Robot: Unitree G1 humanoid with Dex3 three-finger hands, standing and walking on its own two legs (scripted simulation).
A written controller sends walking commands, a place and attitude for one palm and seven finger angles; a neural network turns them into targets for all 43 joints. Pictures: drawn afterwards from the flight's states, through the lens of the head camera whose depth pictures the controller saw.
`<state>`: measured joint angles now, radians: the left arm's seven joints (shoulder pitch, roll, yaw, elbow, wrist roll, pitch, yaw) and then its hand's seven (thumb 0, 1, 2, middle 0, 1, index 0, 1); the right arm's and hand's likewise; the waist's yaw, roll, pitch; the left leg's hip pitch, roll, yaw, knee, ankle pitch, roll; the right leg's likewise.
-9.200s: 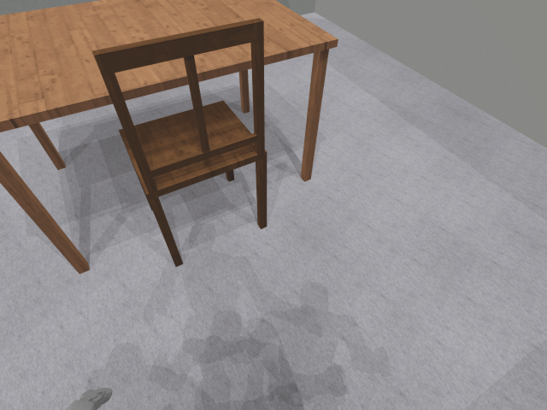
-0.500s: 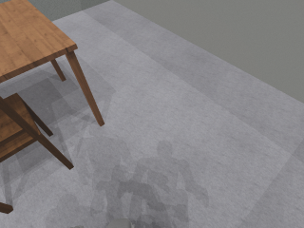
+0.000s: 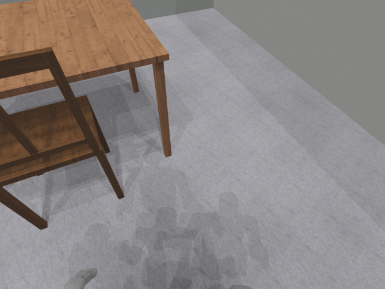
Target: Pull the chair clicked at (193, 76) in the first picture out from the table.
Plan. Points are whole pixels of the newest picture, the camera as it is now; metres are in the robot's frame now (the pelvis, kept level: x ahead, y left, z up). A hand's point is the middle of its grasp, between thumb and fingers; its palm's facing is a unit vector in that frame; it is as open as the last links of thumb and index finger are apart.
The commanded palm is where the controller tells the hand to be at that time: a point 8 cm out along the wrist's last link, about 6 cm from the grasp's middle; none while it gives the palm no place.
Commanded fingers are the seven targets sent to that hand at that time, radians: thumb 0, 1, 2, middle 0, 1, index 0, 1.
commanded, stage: turn to face it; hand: left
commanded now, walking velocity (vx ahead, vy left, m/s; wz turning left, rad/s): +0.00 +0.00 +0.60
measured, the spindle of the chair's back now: (9, 123) +0.57 +0.61 -0.08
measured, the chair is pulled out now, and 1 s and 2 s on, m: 0.00 0.00 0.00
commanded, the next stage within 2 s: take the last steps up to it in 0.58 s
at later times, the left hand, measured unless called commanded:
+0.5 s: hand out of the picture -0.03 +0.18 -0.16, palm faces +0.33 -0.91 -0.26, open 7.4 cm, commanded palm none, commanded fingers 0.00 0.90 0.90 -0.20 -0.30 -0.20 -0.30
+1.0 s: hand out of the picture -0.02 +0.20 -0.16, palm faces +0.42 -0.87 -0.24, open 7.4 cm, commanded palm none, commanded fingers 0.00 0.90 0.90 -0.20 -0.30 -0.20 -0.30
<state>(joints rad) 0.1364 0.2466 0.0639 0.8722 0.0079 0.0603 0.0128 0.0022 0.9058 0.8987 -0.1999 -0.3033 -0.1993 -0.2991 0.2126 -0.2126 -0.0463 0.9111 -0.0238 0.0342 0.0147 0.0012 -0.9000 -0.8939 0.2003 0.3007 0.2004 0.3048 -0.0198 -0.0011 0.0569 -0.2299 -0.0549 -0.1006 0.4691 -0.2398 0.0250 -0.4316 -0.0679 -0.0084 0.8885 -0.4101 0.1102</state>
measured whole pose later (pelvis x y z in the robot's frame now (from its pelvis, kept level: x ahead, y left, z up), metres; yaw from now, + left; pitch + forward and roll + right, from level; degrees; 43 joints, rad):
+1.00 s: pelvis +0.00 +0.00 +0.00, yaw +24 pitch -1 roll +2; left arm 0.24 0.19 0.05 0.97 0.03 0.01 -0.02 0.00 0.91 0.90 -0.20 -0.30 -0.20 -0.30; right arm 0.31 -0.20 -0.04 1.01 -0.03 0.00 0.00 0.00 -0.91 -0.89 0.20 0.30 0.20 0.30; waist -0.01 0.02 0.00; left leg -0.15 -0.04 0.01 0.46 -0.30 0.03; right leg -0.28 -0.06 -0.09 0.62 -0.38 0.05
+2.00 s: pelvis +0.28 +0.19 -0.01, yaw +26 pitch -1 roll +2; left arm 0.16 0.16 0.04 0.97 0.03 -0.04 0.01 0.00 0.91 0.90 -0.20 -0.30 -0.20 -0.30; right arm 0.32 -0.17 -0.03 1.09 -0.02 -0.04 -0.01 0.00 -0.91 -0.89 0.20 0.30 0.20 0.30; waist -0.01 0.02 0.03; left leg -0.11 0.00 0.16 0.56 -0.42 0.02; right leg -0.38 -0.06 -0.09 0.60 -0.17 -0.03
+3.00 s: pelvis +0.24 +0.19 -0.01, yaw +25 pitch -1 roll +1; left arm 0.26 0.15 0.01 1.06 0.02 0.01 0.03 0.01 0.93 0.90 -0.20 -0.30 -0.20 -0.30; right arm 0.32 -0.17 -0.01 1.05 -0.02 0.01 -0.01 0.00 -0.91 -0.89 0.19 0.30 0.19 0.30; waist -0.04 0.04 0.01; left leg -0.28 0.06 0.03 0.61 -0.31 -0.04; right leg -0.24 -0.01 0.00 0.64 -0.38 0.00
